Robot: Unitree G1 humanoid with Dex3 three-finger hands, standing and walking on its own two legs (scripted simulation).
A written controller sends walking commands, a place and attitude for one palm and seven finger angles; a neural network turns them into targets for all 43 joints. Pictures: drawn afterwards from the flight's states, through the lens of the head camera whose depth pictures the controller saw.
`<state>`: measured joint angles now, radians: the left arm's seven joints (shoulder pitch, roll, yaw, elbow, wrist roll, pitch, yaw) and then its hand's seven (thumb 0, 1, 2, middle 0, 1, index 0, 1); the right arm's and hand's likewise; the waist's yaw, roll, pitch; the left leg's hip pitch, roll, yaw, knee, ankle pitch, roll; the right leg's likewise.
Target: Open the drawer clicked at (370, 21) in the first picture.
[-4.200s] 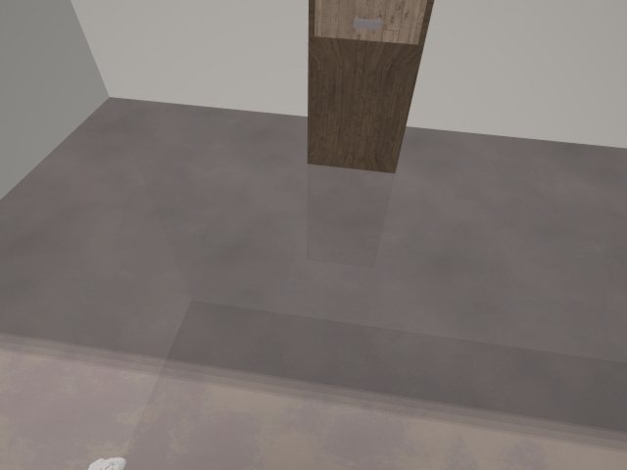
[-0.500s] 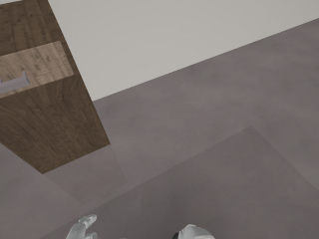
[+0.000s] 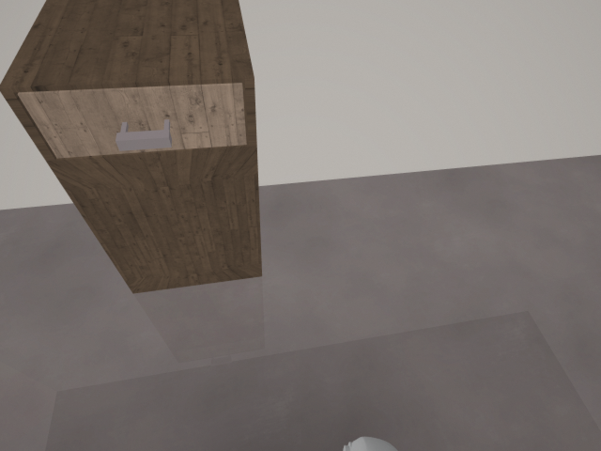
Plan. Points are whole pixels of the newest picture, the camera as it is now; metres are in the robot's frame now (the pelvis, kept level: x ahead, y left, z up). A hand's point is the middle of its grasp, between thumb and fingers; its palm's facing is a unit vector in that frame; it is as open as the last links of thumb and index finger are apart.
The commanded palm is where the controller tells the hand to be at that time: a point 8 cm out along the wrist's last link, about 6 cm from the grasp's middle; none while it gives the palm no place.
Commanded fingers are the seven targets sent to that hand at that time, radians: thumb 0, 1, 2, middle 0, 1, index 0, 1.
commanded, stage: turn to face it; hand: left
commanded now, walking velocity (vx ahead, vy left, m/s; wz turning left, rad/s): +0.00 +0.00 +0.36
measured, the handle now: (145, 132) +0.69 +0.36 -0.04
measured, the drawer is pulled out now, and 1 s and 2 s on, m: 0.00 0.00 0.00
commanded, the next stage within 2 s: take the last steps up to it in 0.30 s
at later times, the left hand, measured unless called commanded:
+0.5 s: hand out of the picture +0.02 +0.12 -0.14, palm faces +0.22 -0.94 -0.27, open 7.3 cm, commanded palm none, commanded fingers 0.00 0.90 0.90 -0.20 -0.30 -0.20 -0.30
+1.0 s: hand out of the picture -0.01 +0.16 -0.16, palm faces +0.30 -0.94 -0.18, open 7.4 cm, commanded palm none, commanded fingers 0.00 0.90 0.90 -0.20 -0.30 -0.20 -0.30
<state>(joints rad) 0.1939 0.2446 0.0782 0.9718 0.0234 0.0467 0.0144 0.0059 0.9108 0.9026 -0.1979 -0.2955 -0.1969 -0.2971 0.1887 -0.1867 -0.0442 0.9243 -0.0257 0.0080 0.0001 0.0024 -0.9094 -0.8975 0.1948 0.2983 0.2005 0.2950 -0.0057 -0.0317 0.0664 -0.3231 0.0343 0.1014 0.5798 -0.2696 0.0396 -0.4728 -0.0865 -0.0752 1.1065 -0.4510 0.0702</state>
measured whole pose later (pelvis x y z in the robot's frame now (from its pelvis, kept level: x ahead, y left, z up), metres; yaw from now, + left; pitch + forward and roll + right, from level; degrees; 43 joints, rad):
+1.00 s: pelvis +0.05 -0.01 +0.01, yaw +15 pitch -1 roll +1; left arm 0.32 0.19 0.05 1.10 0.03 0.01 -0.02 0.01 0.91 0.90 -0.20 -0.30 -0.20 -0.30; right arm 0.32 -0.17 -0.04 1.07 -0.02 -0.04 -0.01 -0.01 -0.94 -0.90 0.20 0.30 0.20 0.30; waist 0.02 -0.03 0.03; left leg -0.05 0.01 0.11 0.35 -0.28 0.02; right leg -0.48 -0.11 -0.08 0.96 -0.32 0.02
